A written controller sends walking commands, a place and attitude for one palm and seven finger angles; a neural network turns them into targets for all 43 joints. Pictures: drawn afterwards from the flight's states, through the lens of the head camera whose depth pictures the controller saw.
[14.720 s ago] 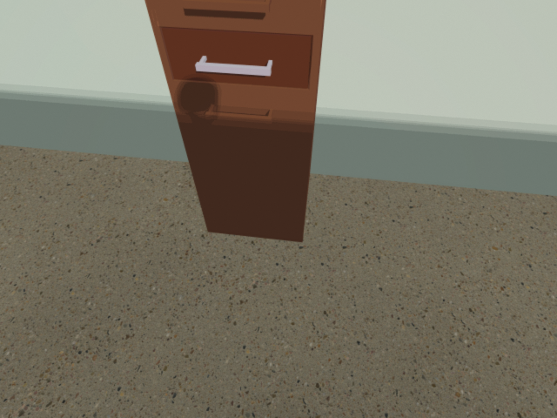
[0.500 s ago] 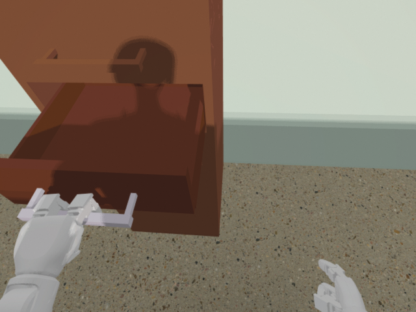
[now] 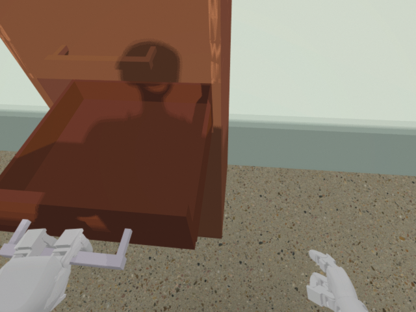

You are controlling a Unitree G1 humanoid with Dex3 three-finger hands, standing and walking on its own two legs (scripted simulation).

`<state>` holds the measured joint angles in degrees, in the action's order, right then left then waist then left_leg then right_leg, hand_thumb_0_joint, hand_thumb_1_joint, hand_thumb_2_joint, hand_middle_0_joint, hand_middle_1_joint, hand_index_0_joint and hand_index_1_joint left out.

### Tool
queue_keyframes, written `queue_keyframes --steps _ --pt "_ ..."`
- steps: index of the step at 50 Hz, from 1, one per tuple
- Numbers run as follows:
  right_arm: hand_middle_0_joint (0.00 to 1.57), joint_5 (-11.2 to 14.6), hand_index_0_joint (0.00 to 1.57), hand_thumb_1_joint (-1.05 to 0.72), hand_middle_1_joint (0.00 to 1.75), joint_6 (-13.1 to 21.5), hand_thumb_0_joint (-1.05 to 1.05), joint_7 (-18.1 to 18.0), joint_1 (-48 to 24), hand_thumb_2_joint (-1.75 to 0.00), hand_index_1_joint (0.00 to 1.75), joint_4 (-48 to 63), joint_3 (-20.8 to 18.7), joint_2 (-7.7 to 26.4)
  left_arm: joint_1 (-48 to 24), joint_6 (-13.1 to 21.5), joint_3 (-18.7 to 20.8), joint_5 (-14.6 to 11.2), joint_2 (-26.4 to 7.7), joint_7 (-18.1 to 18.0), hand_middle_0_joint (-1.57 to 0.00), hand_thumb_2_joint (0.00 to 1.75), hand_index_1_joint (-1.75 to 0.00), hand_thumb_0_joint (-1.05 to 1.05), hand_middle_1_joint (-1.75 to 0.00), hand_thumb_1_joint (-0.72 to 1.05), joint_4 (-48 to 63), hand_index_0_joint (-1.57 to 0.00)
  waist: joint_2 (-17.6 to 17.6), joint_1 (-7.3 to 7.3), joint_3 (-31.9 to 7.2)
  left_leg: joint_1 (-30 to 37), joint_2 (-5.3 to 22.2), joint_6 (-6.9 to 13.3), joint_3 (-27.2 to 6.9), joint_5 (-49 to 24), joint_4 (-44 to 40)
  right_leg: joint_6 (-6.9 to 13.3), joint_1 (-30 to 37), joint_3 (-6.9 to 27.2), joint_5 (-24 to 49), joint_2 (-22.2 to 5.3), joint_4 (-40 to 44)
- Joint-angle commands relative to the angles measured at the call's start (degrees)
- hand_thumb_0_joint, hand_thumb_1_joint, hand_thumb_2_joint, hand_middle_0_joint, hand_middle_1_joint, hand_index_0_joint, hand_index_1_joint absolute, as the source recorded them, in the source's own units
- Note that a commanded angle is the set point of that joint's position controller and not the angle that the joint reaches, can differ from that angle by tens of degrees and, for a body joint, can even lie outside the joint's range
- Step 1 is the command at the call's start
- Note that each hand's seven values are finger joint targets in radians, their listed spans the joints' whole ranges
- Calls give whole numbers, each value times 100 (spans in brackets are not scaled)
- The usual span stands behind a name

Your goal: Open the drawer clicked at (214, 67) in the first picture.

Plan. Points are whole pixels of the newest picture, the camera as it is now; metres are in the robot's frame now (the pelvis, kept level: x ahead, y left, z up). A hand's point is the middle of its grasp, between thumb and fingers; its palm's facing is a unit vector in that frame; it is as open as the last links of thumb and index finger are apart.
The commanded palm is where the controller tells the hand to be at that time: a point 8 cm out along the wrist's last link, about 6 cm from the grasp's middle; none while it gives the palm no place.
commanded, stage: pull the drawer open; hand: left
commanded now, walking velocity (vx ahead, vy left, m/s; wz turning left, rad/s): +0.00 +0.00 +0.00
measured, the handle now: (68, 243) +0.20 +0.25 +0.08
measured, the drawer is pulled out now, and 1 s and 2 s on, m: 0.30 0.30 0.30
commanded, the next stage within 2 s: open the thumb to release the handle in 0.32 s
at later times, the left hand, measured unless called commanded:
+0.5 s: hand (58, 283) +0.15 +0.26 +0.06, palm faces +0.05 -0.04 -1.00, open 5.5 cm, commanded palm +0.12 +0.26 +0.11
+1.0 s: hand (53, 286) +0.14 +0.26 +0.06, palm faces +0.03 -0.06 -1.00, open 13.1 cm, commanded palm +0.11 +0.25 +0.10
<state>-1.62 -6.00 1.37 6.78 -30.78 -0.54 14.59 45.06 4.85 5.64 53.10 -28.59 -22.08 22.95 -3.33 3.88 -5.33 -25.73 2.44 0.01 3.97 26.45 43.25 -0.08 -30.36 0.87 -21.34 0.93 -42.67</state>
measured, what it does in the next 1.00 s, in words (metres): stands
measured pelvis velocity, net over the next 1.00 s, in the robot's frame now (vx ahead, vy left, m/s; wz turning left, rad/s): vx -0.03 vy -0.01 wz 0.04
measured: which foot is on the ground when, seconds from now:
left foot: down 0.00-1.00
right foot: down 0.00-1.00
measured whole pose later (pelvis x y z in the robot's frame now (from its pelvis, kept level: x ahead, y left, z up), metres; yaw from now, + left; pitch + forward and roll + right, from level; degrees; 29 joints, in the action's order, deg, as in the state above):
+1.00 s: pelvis -0.03 -0.01 +0.01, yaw +3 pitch +5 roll +0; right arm -1.9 -3.4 -1.4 6.6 -33.8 -0.6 14.1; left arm 29.2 6.7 5.5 54.6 -26.6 -16.6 12.4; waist -3.6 5.0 -3.0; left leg -22.6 1.4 -0.5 1.6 22.7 40.4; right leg 0.7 -26.3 -1.4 -18.8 -0.1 -40.2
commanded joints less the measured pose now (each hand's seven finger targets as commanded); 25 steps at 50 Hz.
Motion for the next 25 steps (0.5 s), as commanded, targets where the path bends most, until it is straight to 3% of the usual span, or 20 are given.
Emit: queue_keyframes --steps 1,4,9,15,20,21,22,25 --pt "20 -40 20 -90 30 263 0 -77 -527 -90 30 870 -294 601 735 -184 1225 3 -787 -528 -40 90 -135 0 -135 90 879 -40 -80 295 -1127 479 -77 -81 -307 -3421 -235 123 747 30 2400 -30 219" --pt "20 -16 20 -90 30 248 0 -114 -590 -90 30 887 -309 622 704 -233 1318 -32 -859 -558 -40 90 -135 0 -135 90 848 -40 -71 293 -1217 399 -86 -64 -303 -3295 -240 129 811 28 2332 -28 221" --pt "20 17 20 -90 30 273 0 -151 -651 -90 30 888 -292 607 474 -327 1253 -68 -848 -485 -40 90 -135 0 -135 90 738 -40 -71 244 -975 260 -113 -37 -318 -2818 -324 142 766 -8 1932 -23 292" --pt "20 6 20 -90 30 386 0 -177 -625 -90 30 916 -245 597 -111 -328 938 -28 -707 -315 -40 90 -135 0 -135 90 691 -40 3 161 -749 244 -154 7 -330 -2196 -434 145 608 -67 1313 -20 397" --pt "20 23 20 -90 30 449 0 -221 -648 -90 30 888 -208 581 -93 -338 936 -16 -744 -169 -40 90 -135 0 -135 90 597 -40 -3 219 -716 231 -195 10 -301 -2069 -543 148 847 -37 1418 -33 504" --pt "20 -2 20 -90 30 437 0 -288 -650 -90 30 644 -178 574 -1846 -217 885 106 -919 -145 -40 90 -135 0 -135 90 416 -40 223 -162 -316 148 -276 36 -386 -1670 -507 152 462 -94 1192 3 517" --pt "20 -57 20 -90 30 509 0 -335 -632 -90 30 693 -222 514 -1792 -111 965 155 -893 -139 -40 87 -134 0 -134 83 242 -40 26 32 -448 230 -286 60 -349 -1469 -557 158 566 -112 1000 -22 564" --pt "20 -35 20 -90 30 592 0 -342 -573 -90 30 650 -233 481 -1679 -59 721 142 -717 -43 -38 78 -132 0 -132 62 136 -38 -82 68 -780 498 -305 36 -318 -1778 -580 181 739 -123 1198 -30 592"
